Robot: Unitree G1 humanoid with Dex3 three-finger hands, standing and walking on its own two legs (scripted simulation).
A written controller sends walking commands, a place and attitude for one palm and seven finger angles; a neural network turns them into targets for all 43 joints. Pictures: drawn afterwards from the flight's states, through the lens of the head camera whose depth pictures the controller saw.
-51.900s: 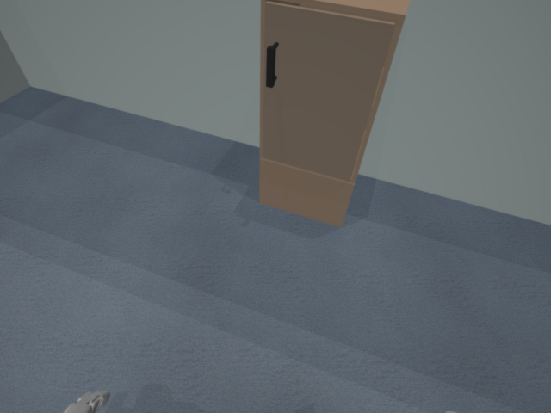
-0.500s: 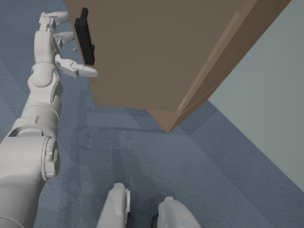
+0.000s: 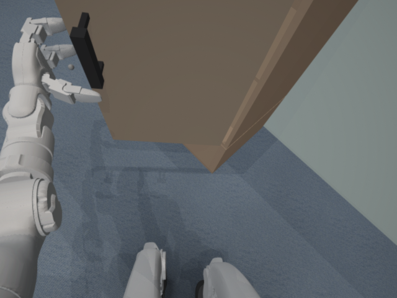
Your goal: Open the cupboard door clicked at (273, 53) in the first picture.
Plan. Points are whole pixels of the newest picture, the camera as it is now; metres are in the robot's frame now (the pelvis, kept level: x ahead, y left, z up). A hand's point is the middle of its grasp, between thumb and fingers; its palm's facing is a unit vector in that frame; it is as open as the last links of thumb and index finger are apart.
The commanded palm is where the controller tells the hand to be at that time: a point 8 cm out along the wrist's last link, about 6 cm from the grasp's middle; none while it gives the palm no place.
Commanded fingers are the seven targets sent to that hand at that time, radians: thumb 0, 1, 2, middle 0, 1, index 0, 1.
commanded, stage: move the hooked fingers beside the handle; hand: left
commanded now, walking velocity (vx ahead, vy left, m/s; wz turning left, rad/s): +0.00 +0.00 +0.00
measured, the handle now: (91, 53) +0.56 +0.20 +0.08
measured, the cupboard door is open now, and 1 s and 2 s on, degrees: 46 47 47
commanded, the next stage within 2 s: slide the fingers in behind the handle in 1.88 s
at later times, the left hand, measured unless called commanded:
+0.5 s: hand (66, 70) +0.52 +0.23 +0.07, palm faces +0.06 -1.00 +0.00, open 14.4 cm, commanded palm +0.50 +0.26 +0.07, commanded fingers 0.00 -0.50 0.30 -0.30 -1.20 -0.30 -1.20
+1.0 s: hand (57, 70) +0.51 +0.25 +0.07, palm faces +0.05 -1.00 -0.02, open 14.0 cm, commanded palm +0.50 +0.28 +0.07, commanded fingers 0.00 -0.50 0.30 -0.30 -1.20 -0.30 -1.20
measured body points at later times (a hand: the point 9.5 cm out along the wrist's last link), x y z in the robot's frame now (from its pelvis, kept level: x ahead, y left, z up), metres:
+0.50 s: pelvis +0.01 +0.01 +0.01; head +0.15 +0.05 +0.44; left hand +0.51 +0.29 +0.07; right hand +0.02 -0.26 -0.10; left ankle +0.06 +0.08 -0.64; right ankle -0.03 -0.11 -0.64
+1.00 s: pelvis +0.00 +0.01 +0.00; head +0.15 +0.04 +0.43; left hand +0.50 +0.30 +0.08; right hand -0.01 -0.27 -0.10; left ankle +0.06 +0.08 -0.64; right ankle -0.03 -0.11 -0.64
